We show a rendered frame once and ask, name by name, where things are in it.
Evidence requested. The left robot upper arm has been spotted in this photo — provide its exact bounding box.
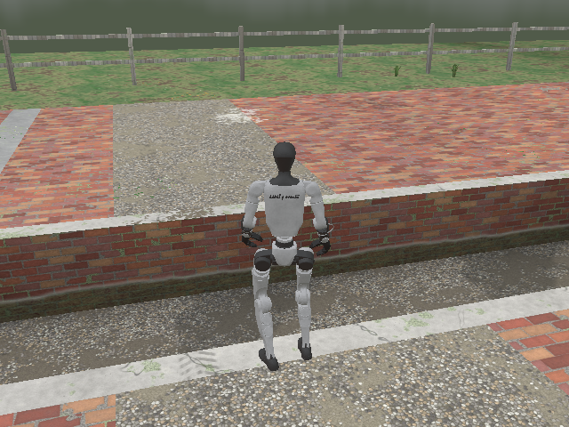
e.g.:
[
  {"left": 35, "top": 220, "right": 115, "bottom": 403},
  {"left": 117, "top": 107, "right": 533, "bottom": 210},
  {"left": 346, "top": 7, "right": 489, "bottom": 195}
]
[{"left": 243, "top": 181, "right": 266, "bottom": 229}]

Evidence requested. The left robot hand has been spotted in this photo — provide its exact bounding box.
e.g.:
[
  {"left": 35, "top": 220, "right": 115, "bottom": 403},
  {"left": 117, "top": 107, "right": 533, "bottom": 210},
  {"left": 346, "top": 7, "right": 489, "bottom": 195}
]
[{"left": 242, "top": 232, "right": 263, "bottom": 247}]

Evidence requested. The robot right forearm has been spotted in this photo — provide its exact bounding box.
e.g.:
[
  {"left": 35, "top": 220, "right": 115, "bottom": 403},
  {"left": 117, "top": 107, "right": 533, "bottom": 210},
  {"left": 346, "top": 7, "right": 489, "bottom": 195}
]
[{"left": 317, "top": 217, "right": 329, "bottom": 243}]

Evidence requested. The left robot shin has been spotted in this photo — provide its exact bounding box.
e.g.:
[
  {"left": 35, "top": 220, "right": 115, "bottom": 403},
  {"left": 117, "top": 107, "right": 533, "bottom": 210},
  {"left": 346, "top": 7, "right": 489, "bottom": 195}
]
[{"left": 254, "top": 299, "right": 275, "bottom": 359}]

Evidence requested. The robot left forearm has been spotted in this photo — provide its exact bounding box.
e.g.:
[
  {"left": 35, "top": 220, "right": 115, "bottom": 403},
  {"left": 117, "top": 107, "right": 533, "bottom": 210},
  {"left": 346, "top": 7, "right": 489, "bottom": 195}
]
[{"left": 241, "top": 216, "right": 253, "bottom": 238}]

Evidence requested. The right robot hand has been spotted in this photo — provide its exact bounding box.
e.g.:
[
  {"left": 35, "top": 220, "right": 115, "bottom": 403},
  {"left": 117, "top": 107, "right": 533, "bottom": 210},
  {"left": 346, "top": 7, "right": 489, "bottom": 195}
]
[{"left": 309, "top": 239, "right": 331, "bottom": 256}]

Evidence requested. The right robot upper arm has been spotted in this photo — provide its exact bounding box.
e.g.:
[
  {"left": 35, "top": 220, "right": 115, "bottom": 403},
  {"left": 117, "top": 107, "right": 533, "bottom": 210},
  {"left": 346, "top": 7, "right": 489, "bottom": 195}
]
[{"left": 303, "top": 181, "right": 327, "bottom": 230}]

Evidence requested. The right robot foot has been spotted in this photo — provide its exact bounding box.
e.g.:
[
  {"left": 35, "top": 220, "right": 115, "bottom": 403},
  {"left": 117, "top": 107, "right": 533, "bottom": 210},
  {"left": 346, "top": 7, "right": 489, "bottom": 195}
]
[{"left": 298, "top": 337, "right": 312, "bottom": 360}]

